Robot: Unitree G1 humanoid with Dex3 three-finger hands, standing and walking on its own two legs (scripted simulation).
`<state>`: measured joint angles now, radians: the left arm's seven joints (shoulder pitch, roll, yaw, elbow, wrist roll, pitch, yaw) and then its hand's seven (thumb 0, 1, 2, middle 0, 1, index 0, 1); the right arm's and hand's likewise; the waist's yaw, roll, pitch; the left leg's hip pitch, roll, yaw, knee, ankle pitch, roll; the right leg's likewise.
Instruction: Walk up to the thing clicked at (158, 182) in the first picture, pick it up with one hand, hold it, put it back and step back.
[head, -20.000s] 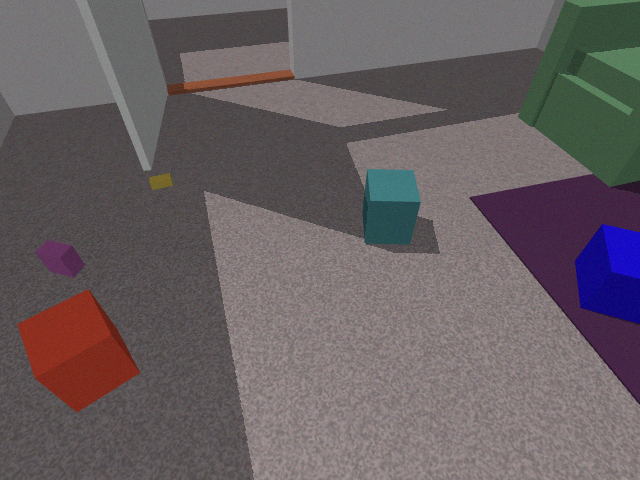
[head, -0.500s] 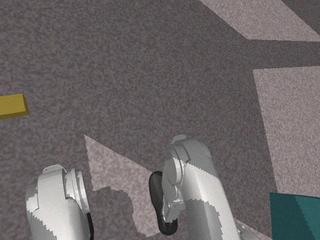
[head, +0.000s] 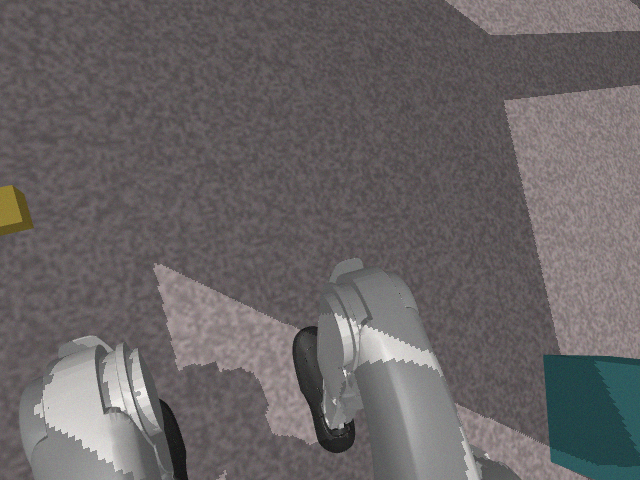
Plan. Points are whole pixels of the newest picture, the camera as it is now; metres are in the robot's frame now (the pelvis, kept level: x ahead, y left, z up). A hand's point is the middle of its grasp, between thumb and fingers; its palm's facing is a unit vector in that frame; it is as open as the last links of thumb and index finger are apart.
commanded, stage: close in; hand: left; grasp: from above
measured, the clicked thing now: out of the picture +0.50 +0.32 -0.30
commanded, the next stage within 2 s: rest palm in 0.06 s
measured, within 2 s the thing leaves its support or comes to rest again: neither
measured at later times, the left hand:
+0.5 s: hand out of the picture +0.49 +0.32 -0.23, palm faces -0.44 -0.12 -0.89, open 14.4 cm
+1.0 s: hand out of the picture +0.49 +0.31 -0.25, palm faces -0.44 -0.13 -0.89, open 14.5 cm
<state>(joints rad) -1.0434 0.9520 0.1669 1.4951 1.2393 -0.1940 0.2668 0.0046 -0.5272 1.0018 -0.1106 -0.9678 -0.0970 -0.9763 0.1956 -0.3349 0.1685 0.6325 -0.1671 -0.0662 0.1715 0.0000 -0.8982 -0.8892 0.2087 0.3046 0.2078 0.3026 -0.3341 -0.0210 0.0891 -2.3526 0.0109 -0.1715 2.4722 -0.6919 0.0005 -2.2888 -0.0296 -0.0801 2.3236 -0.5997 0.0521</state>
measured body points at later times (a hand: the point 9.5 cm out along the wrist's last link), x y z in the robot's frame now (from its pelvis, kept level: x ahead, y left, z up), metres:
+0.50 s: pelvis +0.00 +0.01 -0.01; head +0.29 +0.12 +0.32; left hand +0.51 +0.32 -0.18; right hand +0.03 -0.25 -0.07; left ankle +0.07 +0.13 -0.28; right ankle +0.12 -0.13 -0.28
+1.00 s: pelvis +0.00 +0.01 -0.01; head +0.29 +0.13 +0.31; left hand +0.51 +0.32 -0.20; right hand +0.02 -0.25 -0.05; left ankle +0.07 +0.13 -0.28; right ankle +0.12 -0.13 -0.28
